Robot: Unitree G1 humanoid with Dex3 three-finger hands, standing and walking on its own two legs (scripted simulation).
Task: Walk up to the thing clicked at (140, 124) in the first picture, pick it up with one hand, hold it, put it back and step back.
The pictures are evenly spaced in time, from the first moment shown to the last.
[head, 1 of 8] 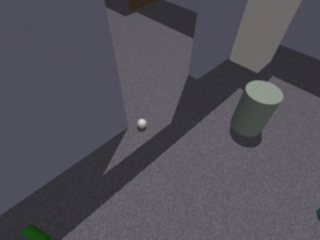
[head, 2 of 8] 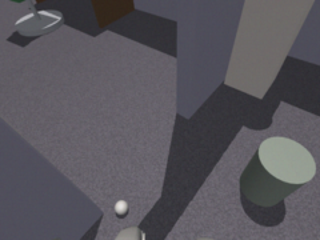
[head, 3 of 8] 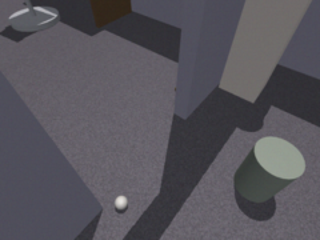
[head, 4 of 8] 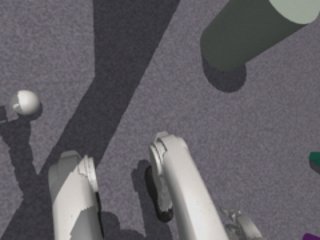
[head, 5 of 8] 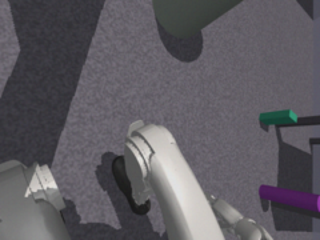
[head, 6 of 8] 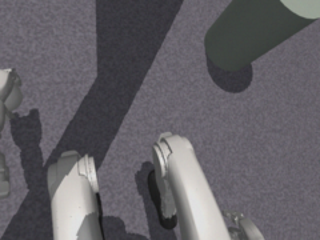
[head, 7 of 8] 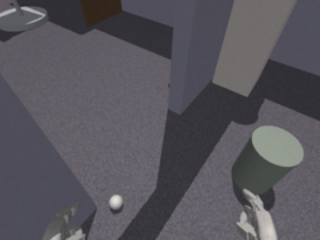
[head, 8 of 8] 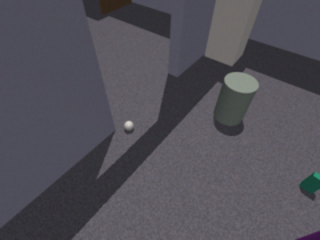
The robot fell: no
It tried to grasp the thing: yes
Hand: left
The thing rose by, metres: 0.69
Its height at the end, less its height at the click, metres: +0.00
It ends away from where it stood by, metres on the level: 0.01
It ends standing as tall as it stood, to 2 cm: yes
